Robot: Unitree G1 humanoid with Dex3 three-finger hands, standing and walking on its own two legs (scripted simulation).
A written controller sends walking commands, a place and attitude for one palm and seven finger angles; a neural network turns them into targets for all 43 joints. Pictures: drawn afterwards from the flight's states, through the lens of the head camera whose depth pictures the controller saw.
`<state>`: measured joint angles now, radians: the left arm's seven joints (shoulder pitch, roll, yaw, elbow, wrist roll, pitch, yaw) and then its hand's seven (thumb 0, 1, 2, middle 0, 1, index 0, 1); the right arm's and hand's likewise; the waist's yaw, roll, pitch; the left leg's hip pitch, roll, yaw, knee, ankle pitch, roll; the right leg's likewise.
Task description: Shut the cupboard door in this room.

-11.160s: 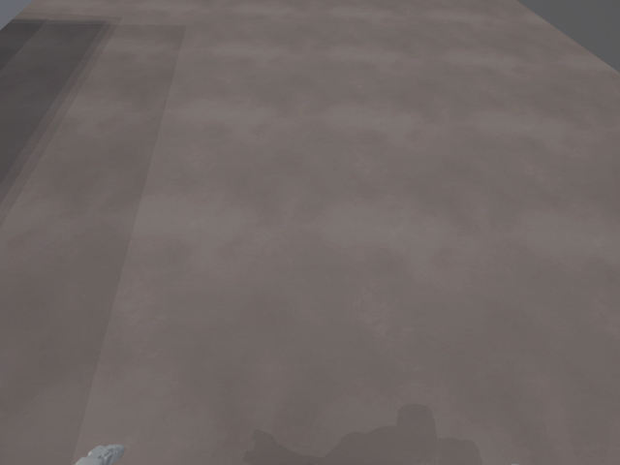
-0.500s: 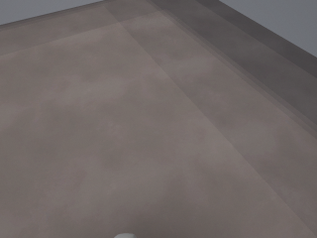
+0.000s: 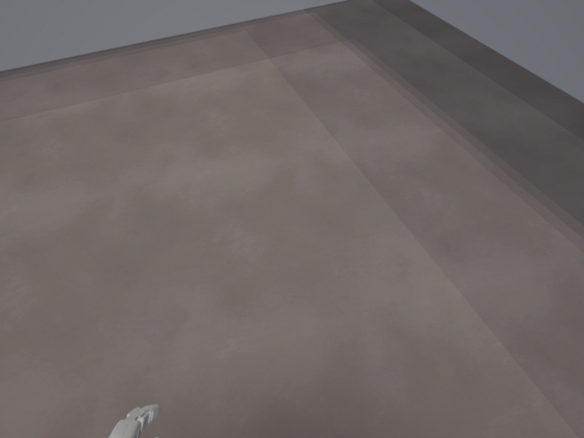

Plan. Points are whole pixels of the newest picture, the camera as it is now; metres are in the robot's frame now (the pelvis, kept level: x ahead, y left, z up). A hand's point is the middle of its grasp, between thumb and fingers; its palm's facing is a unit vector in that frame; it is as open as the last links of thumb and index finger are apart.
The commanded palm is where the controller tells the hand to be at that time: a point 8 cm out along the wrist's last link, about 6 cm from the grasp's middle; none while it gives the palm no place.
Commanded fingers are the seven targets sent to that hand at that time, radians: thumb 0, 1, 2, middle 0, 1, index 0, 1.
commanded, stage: turn or walk to find it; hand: left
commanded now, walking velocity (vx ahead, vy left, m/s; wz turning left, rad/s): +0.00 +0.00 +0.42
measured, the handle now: out of the picture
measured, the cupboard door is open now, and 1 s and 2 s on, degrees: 82 82 82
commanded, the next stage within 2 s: none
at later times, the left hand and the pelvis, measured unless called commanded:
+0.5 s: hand out of the picture -0.06 +0.22 -0.19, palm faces +0.28 -0.93 -0.23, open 7.4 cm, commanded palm none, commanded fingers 0.00 0.90 0.90 -0.20 -0.30 -0.20 -0.30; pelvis -0.03 +0.02 -0.01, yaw +14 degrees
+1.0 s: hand out of the picture -0.01 +0.22 -0.14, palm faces +0.40 -0.88 -0.27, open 7.4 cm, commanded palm none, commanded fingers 0.00 0.90 0.90 -0.20 -0.30 -0.20 -0.30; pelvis -0.04 -0.01 +0.00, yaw +25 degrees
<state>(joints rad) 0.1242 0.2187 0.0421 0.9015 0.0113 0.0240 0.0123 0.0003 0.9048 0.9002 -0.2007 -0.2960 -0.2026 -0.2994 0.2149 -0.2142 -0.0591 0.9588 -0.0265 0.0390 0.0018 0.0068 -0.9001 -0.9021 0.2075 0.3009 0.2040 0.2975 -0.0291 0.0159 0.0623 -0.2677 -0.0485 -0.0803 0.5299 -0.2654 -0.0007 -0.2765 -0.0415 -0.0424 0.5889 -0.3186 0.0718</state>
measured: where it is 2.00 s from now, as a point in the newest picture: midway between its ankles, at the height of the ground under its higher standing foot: outside the picture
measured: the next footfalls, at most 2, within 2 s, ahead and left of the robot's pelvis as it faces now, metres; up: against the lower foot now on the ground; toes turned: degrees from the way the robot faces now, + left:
left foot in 0.48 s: -0.03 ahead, +0.13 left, +0.00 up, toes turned +18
right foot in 0.98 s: +0.05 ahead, -0.09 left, +0.00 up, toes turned +21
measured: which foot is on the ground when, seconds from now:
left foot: down 0.00-0.02, up 0.04-0.46, down 0.48-0.98, up 1.00-1.00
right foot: down 0.00-0.48, up 0.50-0.96, down 0.98-1.00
